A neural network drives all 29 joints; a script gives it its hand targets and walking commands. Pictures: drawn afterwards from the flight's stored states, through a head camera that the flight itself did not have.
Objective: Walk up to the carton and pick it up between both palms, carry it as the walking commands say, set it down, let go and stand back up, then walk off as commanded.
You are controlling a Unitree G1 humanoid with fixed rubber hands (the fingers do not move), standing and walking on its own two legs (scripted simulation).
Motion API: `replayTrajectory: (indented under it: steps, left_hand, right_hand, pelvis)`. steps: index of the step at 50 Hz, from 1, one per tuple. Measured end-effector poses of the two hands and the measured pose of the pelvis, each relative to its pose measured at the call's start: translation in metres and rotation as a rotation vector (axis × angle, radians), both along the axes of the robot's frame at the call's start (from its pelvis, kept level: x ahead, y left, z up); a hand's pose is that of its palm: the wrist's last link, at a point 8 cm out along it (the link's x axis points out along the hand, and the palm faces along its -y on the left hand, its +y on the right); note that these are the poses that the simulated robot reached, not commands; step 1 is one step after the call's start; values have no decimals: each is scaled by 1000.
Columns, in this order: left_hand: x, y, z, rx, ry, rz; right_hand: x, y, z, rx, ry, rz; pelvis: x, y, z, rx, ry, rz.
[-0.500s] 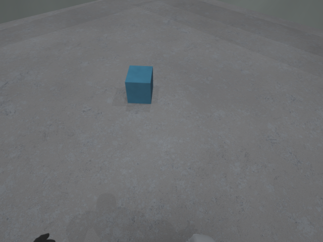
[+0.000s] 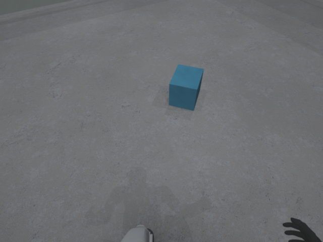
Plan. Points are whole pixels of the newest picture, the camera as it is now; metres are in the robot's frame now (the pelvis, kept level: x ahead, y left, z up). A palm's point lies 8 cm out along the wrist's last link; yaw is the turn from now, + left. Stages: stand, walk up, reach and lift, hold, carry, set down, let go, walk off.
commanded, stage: walk up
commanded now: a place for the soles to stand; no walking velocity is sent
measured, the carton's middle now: (185, 87) +1.32 -0.07 -0.63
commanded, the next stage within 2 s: none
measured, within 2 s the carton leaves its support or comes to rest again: neither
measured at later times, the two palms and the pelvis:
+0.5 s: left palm (64, 181) +0.27 +0.33 -0.08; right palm (303, 196) +0.28 -0.35 -0.10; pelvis +0.20 -0.01 -0.01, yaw +1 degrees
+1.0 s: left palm (105, 111) +0.55 +0.28 -0.09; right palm (298, 155) +0.41 -0.38 -0.09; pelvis +0.39 -0.03 -0.02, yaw -1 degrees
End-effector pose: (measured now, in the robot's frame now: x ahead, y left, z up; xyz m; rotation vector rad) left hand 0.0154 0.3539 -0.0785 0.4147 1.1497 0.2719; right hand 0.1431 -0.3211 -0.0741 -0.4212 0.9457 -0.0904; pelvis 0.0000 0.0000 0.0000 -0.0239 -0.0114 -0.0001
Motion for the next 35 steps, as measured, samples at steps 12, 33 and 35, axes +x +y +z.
replayTrajectory:
  steps: [12, 33, 35]
  left_hand:
    - [156, -26, -23, -97, -70, -100]
    - [301, 3, -27, -8, -37, -43]
    - [328, -2, -30, -24, -36, -63]
  right_hand:
    - [63, -7, 12, -59, -48, -105]
    - [213, -11, -16, -71, 22, -99]
    - [217, -14, -12, -85, 28, -135]
  pelvis:
    - [97, 4, -2, 42, -31, -9]
    - [268, 8, -20, 30, -9, 4]
    - [284, 9, -19, 33, -10, 1]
